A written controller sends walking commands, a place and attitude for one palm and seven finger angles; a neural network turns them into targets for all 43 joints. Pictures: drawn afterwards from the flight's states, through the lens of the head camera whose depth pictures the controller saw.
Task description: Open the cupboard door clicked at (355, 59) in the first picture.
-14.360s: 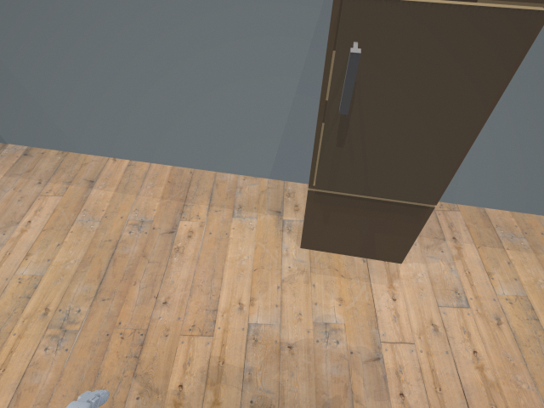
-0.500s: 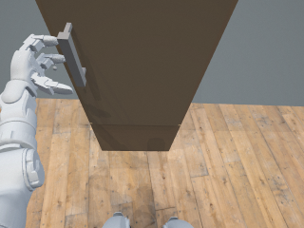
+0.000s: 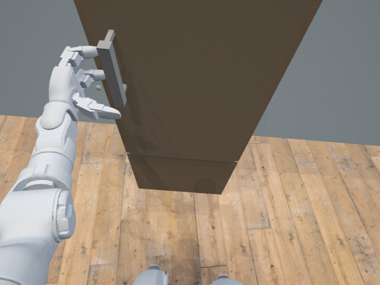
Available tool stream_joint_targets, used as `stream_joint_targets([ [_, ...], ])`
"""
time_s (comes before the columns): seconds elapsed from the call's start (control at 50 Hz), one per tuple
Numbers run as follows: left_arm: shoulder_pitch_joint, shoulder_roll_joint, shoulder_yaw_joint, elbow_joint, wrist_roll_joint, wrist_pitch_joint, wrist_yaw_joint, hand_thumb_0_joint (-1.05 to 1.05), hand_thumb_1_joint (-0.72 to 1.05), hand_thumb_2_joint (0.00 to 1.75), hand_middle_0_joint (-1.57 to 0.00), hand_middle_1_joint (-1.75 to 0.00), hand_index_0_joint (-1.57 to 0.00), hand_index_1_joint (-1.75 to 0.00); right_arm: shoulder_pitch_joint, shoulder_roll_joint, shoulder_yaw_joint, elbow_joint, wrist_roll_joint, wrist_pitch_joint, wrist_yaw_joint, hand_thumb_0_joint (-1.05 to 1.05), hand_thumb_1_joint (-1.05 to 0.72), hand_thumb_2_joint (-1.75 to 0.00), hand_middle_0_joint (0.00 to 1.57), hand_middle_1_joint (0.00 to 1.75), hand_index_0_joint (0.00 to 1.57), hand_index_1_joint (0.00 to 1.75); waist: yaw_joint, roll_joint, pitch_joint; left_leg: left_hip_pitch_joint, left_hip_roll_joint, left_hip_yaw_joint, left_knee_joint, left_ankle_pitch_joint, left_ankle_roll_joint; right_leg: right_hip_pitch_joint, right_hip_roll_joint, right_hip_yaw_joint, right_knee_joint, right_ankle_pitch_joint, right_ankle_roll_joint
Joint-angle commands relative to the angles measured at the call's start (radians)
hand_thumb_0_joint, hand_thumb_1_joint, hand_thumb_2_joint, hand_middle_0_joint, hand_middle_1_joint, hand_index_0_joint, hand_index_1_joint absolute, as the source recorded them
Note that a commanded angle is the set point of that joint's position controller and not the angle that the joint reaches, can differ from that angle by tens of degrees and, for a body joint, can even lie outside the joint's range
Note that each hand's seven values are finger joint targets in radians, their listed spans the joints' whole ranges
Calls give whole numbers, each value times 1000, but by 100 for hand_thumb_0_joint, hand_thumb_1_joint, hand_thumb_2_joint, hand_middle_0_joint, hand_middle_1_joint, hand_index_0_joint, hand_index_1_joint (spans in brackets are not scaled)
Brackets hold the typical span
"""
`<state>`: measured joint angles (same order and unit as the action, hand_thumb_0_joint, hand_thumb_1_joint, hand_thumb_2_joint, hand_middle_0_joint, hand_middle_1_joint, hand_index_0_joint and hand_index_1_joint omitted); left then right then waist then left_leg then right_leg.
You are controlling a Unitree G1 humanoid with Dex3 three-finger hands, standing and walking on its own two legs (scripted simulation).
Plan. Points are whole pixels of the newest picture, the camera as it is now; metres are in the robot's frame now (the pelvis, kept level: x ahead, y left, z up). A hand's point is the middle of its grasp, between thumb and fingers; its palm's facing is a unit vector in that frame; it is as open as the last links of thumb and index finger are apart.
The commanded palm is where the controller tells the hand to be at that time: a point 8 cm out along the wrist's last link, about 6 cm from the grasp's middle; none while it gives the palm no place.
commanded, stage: slide the fingers in behind the handle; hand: left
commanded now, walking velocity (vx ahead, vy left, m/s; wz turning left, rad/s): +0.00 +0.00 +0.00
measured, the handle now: (115, 71) +0.53 +0.17 +0.11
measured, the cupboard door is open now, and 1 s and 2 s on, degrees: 0 0 0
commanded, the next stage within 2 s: move the hooked fingers beside the handle in 0.26 s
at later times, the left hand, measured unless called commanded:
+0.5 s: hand (97, 86) +0.49 +0.20 +0.11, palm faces +0.03 -1.00 +0.00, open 14.5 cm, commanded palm +0.48 +0.21 +0.11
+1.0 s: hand (94, 84) +0.49 +0.20 +0.11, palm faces +0.00 -1.00 +0.00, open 14.2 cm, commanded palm +0.47 +0.23 +0.11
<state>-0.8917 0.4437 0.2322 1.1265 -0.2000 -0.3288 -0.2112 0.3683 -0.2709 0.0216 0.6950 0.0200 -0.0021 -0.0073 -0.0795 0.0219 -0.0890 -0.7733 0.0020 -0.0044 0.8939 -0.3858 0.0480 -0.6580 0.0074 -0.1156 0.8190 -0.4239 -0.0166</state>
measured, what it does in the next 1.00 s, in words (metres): stands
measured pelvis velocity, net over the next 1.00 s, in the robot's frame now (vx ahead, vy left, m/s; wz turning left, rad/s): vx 0.00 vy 0.00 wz -0.02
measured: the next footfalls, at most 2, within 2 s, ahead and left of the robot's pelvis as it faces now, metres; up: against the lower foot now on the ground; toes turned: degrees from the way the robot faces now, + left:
none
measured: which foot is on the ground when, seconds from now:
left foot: down 0.00-1.00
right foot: down 0.00-1.00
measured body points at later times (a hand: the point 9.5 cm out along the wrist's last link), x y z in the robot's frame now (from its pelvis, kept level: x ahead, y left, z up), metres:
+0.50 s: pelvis -0.01 -0.01 +0.00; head +0.09 +0.02 +0.44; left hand +0.48 +0.25 +0.12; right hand +0.01 -0.28 -0.12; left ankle +0.02 +0.08 -0.69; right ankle -0.02 -0.12 -0.69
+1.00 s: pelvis +0.00 +0.00 +0.00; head +0.10 +0.01 +0.44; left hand +0.48 +0.26 +0.12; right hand +0.02 -0.28 -0.11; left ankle +0.02 +0.08 -0.69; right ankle -0.02 -0.12 -0.69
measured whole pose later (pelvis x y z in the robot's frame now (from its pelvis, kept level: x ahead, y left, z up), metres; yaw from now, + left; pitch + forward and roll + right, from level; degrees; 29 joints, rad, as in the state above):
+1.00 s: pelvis +0.00 +0.00 +0.00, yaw -1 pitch +16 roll -3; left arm -0.90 0.53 0.31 1.16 -0.19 -0.32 -0.30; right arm 0.38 -0.28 0.03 0.68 0.03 0.01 -0.03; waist -0.11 0.02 -0.09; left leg -0.80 0.02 0.01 0.90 -0.38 0.04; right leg -0.69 0.02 -0.10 0.82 -0.42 -0.02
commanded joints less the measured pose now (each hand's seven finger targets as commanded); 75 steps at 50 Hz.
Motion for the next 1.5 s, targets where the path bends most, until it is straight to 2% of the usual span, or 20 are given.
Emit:
stream_joint_targets([
  [0.0,-589,17,-99,-233,44,-66,-63,0,-50,30,-30,-120,-30,-120,130,-180,-60,-56,0,-25,-14,0,-90,-90,20,30,20,30,-126,125,-378,537,28,-129,-103,307,-32,-157,49,53,-94,214,-18],
  [0.06,-574,36,-74,-224,41,-71,-62,0,-50,30,-30,-120,-30,-120,134,-183,-63,-53,-2,-29,-13,0,-90,-90,20,30,20,30,-118,131,-407,551,27,-126,-94,329,-31,-149,49,55,-93,229,-19],
  [0.16,-610,46,-81,-180,42,-63,-68,0,-50,30,-30,-120,-30,-120,129,-187,-56,-50,0,-32,-18,0,-90,-90,20,30,20,30,-135,117,-350,495,23,-121,-103,231,-26,-167,46,59,-100,183,-16],
  [0.2,-614,22,-103,-186,44,-62,-72,0,-50,30,-30,-120,-30,-120,134,-184,-56,-53,2,-36,-19,0,-90,-90,20,30,20,30,-141,114,-367,497,22,-120,-102,229,-24,-164,46,61,-101,184,-16],
  [0.26,-617,61,-75,-194,39,-66,-80,0,-50,30,-30,-120,-30,-120,142,-189,-56,-47,1,-38,-20,0,-90,-90,20,30,20,30,-135,122,-401,507,23,-119,-95,263,-24,-150,46,62,-97,202,-16],
  [0.38,-632,40,-97,-160,42,-54,-85,0,-50,30,-30,-120,-30,-120,144,-189,-56,-42,1,-40,-22,0,-90,-90,20,30,20,30,-150,132,-344,479,24,-124,-101,193,-24,-193,46,58,-99,160,-16],
  [0.48,-642,65,-82,-169,45,-49,-86,0,-50,30,-30,-120,-30,-120,156,-193,-56,-39,-1,-43,-23,0,-90,-90,20,30,20,30,-148,141,-379,487,23,-121,-96,209,-22,-187,46,61,-98,168,-15],
  [0.66,-590,172,0,-161,36,-46,-111,0,-50,30,-30,-120,-30,-120,161,-198,-53,-52,4,-30,-31,0,-90,-90,20,30,20,30,-126,133,-384,459,22,-107,-91,241,-17,-144,50,66,-100,191,-15],
  [0.72,-585,138,-19,-183,25,-48,-120,0,-50,30,-30,-120,-30,-120,158,-192,-51,-62,3,-30,-31,0,-90,-90,20,30,20,30,-130,134,-393,472,20,-104,-87,268,-14,-137,52,62,-98,206,-15],
  [0.74,-562,192,24,-176,28,-48,-120,0,-50,30,-30,-120,-30,-120,159,-198,-54,-58,4,-27,-31,0,-90,-90,20,30,20,30,-114,135,-411,474,22,-101,-85,279,-16,-125,52,67,-100,215,-14],
  [0.8,-543,171,6,-177,24,-44,-130,0,-50,30,-30,-120,-30,-120,151,-194,-51,-69,7,-20,-30,0,-90,-90,20,30,20,30,-117,123,-388,462,23,-96,-93,272,-16,-119,53,65,-104,213,-11],
  [0.84,-532,224,45,-176,26,-49,-128,0,-50,30,-30,-120,-30,-120,153,-197,-49,-69,8,-14,-34,0,-90,-90,20,30,20,30,-106,127,-393,460,24,-96,-89,301,-16,-105,53,66,-97,234,-13],
  [0.9,-517,200,29,-172,25,-44,-132,0,-50,30,-30,-120,-30,-120,149,-194,-51,-76,9,-7,-36,0,-90,-90,20,30,20,30,-112,109,-369,456,27,-97,-95,283,-15,-116,54,63,-103,220,-10],
  [0.96,-493,206,40,-189,26,-49,-131,0,-50,30,-30,-120,-30,-120,149,-191,-53,-81,9,-4,-35,0,-90,-90,20,30,20,30,-100,139,-411,493,26,-96,-88,337,-18,-109,54,65,-99,248,-12],
  [1.0,-483,238,64,-181,25,-45,-131,0,-50,30,-30,-120,-30,-120,148,-196,-51,-84,9,2,-37,0,-90,-90,20,30,20,30,-98,94,-392,457,26,-89,-94,313,-15,-83,54,66,-102,248,-8],
  [1.2,-431,280,98,-198,18,-46,-155,0,-50,30,-30,-120,-30,-120,136,-190,-49,-105,14,22,-44,0,-90,-90,20,30,20,30,-80,117,-406,461,24,-71,-92,378,-14,-38,53,71,-101,312,-6],
  [1.32,-403,366,164,-193,6,-49,-170,0,-50,30,-30,-120,-30,-120,131,-195,-44,-119,15,33,-51,0,-90,-90,20,30,20,30,-68,98,-396,414,19,-57,-92,372,-7,19,53,80,-102,342,-6],
  [1.34,-386,417,205,-191,9,-52,-172,0,-50,30,-30,-120,-30,-120,135,-200,-45,-121,16,37,-52,0,-90,-90,20,30,20,30,-55,87,-421,414,20,-54,-92,384,-8,39,53,84,-100,358,-3],
  [1.44,-354,441,227,-223,-4,-63,-192,0,-50,30,-30,-120,-30,-120,127,-198,-45,-138,18,45,-54,0,-90,-90,20,30,20,30,-42,120,-434,434,23,-48,-95,415,-11,54,55,84,-100,380,-4],
  [1.48,-319,465,249,-192,-8,-54,-196,0,-50,30,-30,-120,-30,-120,126,-200,-44,-147,21,50,-56,0,-90,-90,20,30,20,30,-40,72,-408,389,21,-38,-100,386,-5,81,54,90,-107,383,1],
])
